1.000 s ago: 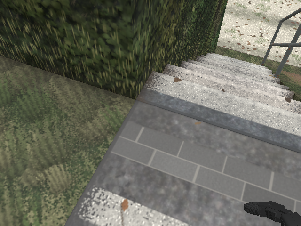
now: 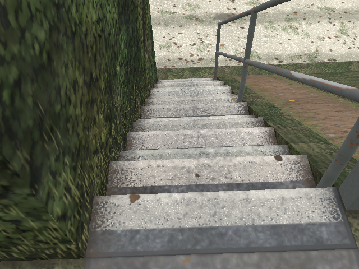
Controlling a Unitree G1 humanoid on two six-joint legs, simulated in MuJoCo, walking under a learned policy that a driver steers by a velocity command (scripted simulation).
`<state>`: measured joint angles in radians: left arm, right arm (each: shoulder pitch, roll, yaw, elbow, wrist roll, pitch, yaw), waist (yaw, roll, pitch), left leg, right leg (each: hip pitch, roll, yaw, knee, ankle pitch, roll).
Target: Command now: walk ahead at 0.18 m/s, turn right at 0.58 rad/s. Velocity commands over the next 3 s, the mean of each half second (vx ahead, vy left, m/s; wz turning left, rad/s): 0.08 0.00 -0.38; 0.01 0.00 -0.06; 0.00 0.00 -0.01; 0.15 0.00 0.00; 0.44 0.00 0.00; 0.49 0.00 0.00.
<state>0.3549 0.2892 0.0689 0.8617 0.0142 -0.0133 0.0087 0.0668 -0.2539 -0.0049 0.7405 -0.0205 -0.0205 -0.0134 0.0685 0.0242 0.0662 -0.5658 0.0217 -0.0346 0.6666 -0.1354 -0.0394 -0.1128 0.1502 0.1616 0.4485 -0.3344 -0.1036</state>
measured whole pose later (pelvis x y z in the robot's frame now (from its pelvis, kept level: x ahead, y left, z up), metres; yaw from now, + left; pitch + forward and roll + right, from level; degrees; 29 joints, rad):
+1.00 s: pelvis +0.05 +0.03 +0.01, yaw -11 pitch -2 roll +0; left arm 0.27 0.21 0.01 1.04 0.00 0.00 0.04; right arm 0.31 -0.19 0.01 1.02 -0.01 0.01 -0.04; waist 0.00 0.00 0.04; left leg -0.15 0.00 -0.01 0.40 -0.22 0.00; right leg -0.16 0.03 0.02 0.39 -0.20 -0.03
